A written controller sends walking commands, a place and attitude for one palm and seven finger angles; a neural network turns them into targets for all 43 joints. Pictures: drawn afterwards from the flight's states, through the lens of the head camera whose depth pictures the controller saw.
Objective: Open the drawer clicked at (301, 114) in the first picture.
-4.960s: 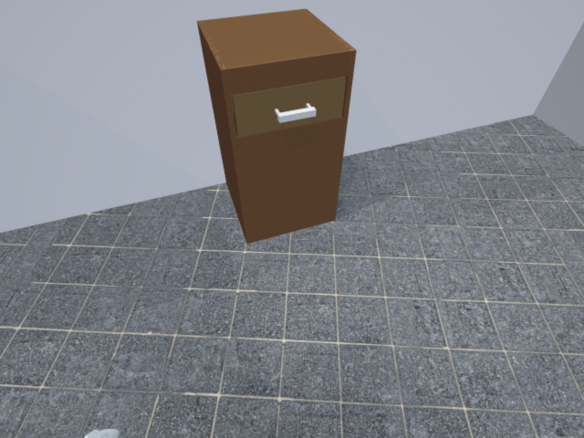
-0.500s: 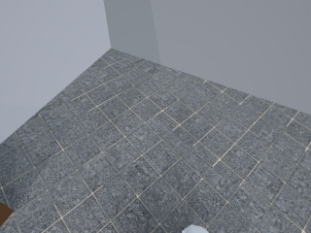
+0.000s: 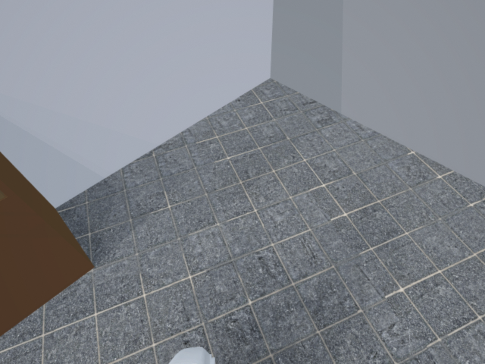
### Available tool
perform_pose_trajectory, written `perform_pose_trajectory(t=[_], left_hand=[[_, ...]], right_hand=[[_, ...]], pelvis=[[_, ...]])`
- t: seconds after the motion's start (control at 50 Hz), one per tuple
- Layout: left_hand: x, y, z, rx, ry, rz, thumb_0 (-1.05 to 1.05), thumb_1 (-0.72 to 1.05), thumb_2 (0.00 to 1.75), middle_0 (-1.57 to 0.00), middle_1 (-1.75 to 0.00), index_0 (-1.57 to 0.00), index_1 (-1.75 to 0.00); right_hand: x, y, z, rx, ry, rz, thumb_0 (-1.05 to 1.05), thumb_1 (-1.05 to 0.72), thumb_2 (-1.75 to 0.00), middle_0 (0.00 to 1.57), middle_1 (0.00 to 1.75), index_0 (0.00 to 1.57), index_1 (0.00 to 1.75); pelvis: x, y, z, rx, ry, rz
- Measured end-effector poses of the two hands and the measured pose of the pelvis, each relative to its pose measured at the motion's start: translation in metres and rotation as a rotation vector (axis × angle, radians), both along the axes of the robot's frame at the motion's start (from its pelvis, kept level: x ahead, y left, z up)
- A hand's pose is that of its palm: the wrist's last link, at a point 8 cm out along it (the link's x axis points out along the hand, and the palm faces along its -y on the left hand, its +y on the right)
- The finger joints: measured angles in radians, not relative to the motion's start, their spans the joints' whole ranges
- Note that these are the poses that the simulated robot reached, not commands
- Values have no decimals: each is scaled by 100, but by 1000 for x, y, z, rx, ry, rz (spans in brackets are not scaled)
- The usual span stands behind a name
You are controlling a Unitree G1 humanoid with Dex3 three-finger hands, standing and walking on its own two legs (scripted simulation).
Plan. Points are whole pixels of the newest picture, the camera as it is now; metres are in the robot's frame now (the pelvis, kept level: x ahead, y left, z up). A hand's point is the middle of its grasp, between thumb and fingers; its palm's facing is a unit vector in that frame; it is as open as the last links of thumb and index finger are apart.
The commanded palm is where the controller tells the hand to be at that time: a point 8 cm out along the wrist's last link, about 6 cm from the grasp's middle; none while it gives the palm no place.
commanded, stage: turn to face it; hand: left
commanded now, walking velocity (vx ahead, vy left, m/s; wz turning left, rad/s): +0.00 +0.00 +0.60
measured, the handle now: out of the picture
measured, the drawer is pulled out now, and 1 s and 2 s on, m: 0.00 0.00 0.00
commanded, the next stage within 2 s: take the last steps up to it in 1.26 s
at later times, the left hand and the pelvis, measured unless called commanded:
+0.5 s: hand out of the picture +0.04 +0.25 -0.15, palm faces +0.31 -0.91 -0.28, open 7.4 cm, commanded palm none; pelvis -0.01 +0.01 -0.01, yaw +17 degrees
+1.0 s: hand out of the picture -0.12 +0.21 -0.19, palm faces +0.59 -0.77 -0.25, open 7.4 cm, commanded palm none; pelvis -0.03 +0.02 -0.02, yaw +35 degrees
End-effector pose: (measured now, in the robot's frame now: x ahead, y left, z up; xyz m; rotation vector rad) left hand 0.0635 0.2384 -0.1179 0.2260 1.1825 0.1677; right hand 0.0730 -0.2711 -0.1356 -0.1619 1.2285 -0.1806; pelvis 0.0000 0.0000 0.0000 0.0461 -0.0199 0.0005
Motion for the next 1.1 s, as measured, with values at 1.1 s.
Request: perform_pose_trajectory(t=[1.1], left_hand=[[-249,14,-33,-58,152,724,0,91,90,-20,-30,-20,-30]], right_hand=[[116,150,16,-30,-108,710,1,-91,-90,20,29,20,30]], pelvis=[[-41,23,-9,-56,-7,628]])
